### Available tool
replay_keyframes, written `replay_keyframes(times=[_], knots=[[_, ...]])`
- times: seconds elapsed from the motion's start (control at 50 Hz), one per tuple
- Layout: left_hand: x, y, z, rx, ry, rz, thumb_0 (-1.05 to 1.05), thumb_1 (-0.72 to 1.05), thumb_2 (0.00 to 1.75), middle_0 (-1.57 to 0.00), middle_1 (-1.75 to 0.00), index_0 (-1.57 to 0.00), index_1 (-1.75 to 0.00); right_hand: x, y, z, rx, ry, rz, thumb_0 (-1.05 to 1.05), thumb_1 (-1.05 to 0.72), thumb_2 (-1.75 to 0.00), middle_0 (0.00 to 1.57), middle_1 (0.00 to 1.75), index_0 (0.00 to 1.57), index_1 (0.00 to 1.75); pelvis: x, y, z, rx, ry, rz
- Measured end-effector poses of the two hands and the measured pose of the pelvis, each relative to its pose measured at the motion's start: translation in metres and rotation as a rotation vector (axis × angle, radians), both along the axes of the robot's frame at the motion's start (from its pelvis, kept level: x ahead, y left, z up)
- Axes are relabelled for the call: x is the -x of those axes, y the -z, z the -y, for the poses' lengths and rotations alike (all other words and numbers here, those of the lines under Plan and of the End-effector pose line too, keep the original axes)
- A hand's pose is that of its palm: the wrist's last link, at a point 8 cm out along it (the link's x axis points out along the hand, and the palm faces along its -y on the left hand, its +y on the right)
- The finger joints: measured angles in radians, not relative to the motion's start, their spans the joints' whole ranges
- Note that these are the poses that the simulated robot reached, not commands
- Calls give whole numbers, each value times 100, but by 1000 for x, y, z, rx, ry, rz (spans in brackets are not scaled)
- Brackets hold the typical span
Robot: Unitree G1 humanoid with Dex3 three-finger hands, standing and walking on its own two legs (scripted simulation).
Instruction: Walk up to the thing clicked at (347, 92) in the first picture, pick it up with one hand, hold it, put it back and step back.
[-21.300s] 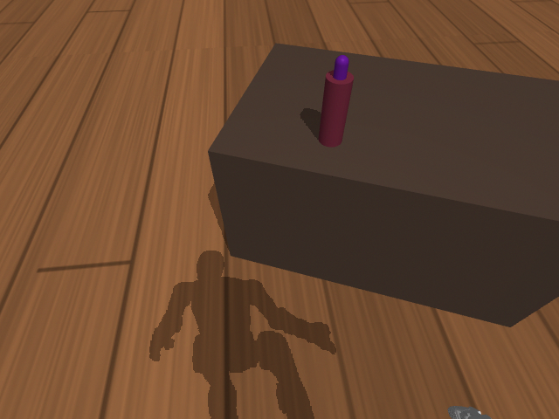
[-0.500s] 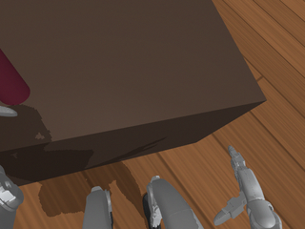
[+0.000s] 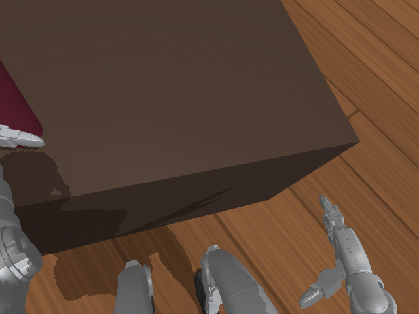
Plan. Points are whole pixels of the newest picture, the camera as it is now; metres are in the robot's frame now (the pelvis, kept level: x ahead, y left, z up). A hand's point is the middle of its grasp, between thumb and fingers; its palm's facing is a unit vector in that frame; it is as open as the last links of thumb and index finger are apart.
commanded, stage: close in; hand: left
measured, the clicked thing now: out of the picture +0.51 +0.28 +0.07
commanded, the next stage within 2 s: close in 0.08 s
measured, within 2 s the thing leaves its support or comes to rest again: leaves its support in 1.60 s
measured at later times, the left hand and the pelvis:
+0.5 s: hand (7, 121) +0.48 +0.27 +0.01, palm faces +0.33 -0.94 +0.02, open 15.6 cm; pelvis +0.01 +0.00 +0.00, yaw +0 degrees
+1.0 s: hand (2, 118) +0.48 +0.28 +0.02, palm faces +0.34 -0.94 +0.01, open 9.7 cm; pelvis +0.00 +0.00 +0.00, yaw +0 degrees
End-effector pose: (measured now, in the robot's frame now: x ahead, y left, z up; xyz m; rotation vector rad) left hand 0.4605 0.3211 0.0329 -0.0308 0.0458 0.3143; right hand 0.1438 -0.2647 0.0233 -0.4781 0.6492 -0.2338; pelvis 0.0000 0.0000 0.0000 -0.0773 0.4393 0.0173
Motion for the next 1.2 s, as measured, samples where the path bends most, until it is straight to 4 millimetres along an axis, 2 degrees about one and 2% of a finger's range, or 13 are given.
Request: replay_keyframes(times=[0.26,0.42,0.54,0.7,1.0,1.2], knots=[[6,-2,4,-8,-10,-2,-2,-61,0,-12,-8,-17,-5,-15,3,-10,-46,-24,-6,-1,53,-4,6,6,6,5,-9,-5,-4,-1,-4,3],[14,13,5,-1,-11,-18,-2,-58,4,-30,-21,-35,-18,-18,2,-18,-57,-49,-8,-1,55,-2,7,4,7,4,-10,-4,-5,-2,-6,6],[19,20,5,-4,-24,3,-2,-50,11,-42,-32,-48,-28,-15,3,-18,-47,-48,-16,-1,55,-1,7,4,7,4,-9,-1,-5,-1,-3,5],[21,13,6,-13,-22,14,-2,-32,24,-54,-45,-63,-42,-12,5,-19,-58,-37,-21,-1,54,-1,7,4,7,4,-8,-2,-5,-1,-5,12],[15,14,0,-16,-35,13,-1,-5,42,-70,-62,-81,-59,-8,4,-20,-49,-54,-28,-1,53,-3,6,5,6,5,-4,1,-3,-2,-3,4],[17,13,9,-23,-14,-1,-2,-11,60,-69,-73,-79,-72,-12,7,-24,-71,-70,-17,-1,53,-4,6,5,6,5,-5,0,-3,-1,-5,8]])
